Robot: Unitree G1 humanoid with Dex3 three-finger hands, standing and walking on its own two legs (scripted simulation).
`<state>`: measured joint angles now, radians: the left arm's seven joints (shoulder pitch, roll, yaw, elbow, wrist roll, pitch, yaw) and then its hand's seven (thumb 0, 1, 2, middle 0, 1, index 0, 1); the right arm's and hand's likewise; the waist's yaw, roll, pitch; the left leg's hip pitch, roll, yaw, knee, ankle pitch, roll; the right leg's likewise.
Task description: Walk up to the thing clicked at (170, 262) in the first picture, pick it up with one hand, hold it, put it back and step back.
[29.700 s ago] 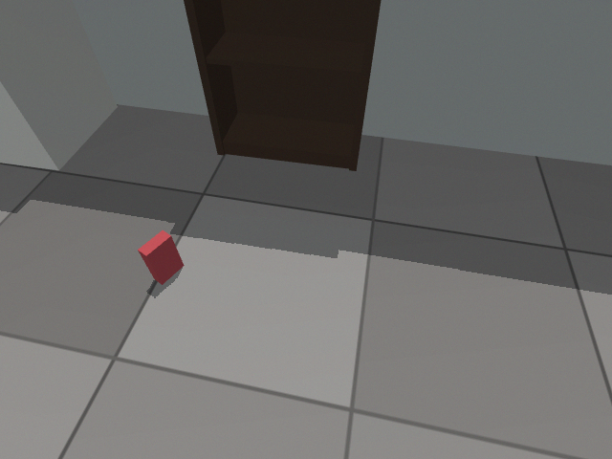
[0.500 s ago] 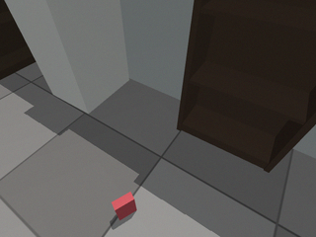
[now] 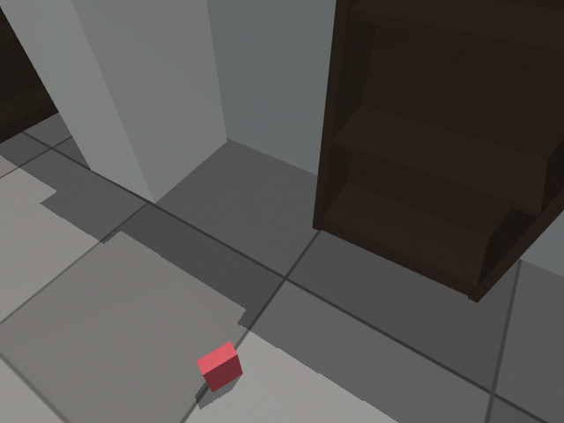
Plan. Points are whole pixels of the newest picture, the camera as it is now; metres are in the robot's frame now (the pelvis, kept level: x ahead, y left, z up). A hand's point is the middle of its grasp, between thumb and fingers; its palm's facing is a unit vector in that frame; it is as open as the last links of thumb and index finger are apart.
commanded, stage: stand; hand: left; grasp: from the side
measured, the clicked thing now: (221, 367) +0.40 +0.21 -0.68
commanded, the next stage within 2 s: step back in 1.06 s
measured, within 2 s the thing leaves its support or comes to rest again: neither
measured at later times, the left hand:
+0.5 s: hand out of the picture +0.10 +0.24 -0.16, palm faces -0.02 -0.94 -0.34, open 7.4 cm
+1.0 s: hand out of the picture +0.11 +0.23 -0.15, palm faces -0.02 -0.94 -0.34, open 7.4 cm
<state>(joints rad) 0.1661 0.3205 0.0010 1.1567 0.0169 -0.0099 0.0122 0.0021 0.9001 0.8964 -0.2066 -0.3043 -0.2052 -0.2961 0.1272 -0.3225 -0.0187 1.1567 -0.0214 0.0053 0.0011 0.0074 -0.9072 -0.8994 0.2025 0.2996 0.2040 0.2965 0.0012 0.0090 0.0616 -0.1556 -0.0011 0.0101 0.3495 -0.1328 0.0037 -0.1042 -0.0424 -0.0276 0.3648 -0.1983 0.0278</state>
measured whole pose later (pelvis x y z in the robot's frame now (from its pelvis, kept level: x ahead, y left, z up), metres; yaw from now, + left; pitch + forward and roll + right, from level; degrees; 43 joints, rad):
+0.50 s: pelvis +0.02 -0.01 +0.00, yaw -1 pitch -3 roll +0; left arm 0.11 0.33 0.01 1.14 0.01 -0.01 0.01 0.00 0.90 0.90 -0.21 -0.30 -0.21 -0.30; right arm 0.11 -0.33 -0.01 1.16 -0.02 0.00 0.00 0.01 -0.91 -0.90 0.20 0.30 0.20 0.30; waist -0.01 0.01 0.06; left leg -0.13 0.01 0.01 0.32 -0.15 -0.01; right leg -0.08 -0.03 -0.02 0.32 -0.21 0.02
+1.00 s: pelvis +0.03 -0.01 +0.00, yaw -1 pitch -2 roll +0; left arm 0.11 0.33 0.01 1.13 0.01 -0.01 0.01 0.00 0.90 0.90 -0.21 -0.30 -0.21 -0.30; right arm 0.09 -0.34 -0.01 1.15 -0.02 0.00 0.00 0.01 -0.91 -0.90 0.20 0.30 0.20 0.30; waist 0.00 0.01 0.05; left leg -0.11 0.02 0.01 0.31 -0.16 -0.02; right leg -0.06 -0.02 -0.03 0.31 -0.21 0.01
